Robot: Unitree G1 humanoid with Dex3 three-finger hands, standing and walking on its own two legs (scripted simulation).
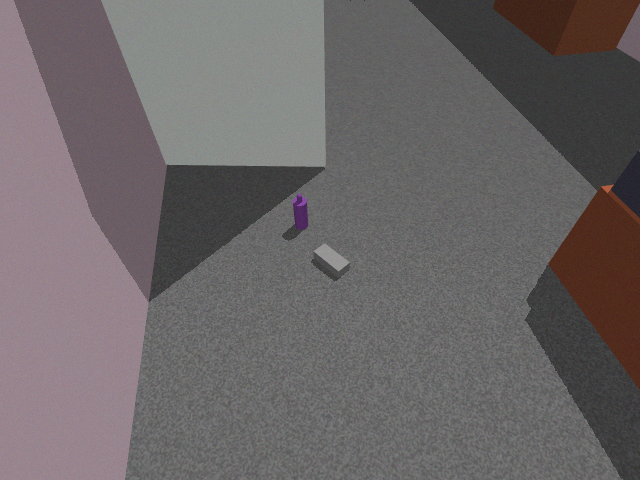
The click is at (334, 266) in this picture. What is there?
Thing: flat box
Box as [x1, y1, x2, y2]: [313, 243, 349, 277]
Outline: 324,243 313,251 314,258 338,277 349,268 349,262
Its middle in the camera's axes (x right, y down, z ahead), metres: +0.05 +0.06 +1.58
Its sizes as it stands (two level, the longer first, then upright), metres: 0.145 0.064 0.044
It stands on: the floor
